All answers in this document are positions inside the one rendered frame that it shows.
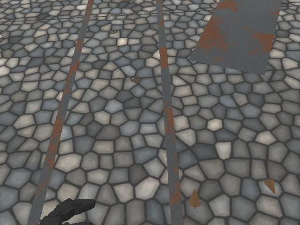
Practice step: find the left robot hand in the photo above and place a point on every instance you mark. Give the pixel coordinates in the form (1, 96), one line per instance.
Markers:
(68, 209)

